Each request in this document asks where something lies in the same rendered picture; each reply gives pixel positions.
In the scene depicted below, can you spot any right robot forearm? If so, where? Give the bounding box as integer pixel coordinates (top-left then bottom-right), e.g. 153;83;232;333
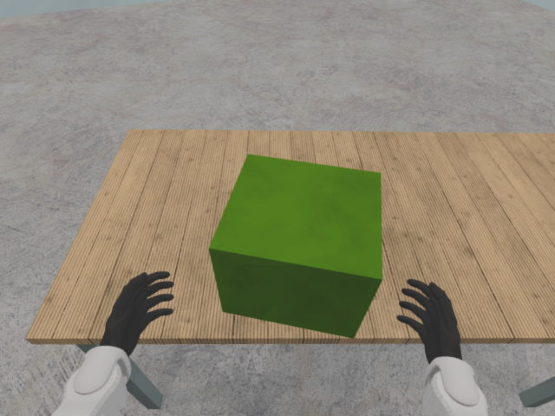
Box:
422;356;488;416

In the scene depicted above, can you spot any carton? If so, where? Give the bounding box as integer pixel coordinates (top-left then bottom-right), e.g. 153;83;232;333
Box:
209;154;382;339

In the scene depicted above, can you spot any table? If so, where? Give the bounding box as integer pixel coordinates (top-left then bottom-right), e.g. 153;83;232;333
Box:
25;129;555;409

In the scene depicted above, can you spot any left robot hand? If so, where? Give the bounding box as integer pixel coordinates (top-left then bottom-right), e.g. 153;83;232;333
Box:
99;271;174;357

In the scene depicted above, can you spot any right robot hand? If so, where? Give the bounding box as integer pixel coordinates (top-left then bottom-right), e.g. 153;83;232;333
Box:
396;279;462;364

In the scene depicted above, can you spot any left robot forearm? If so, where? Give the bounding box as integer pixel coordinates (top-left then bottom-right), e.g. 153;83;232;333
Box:
51;346;131;416

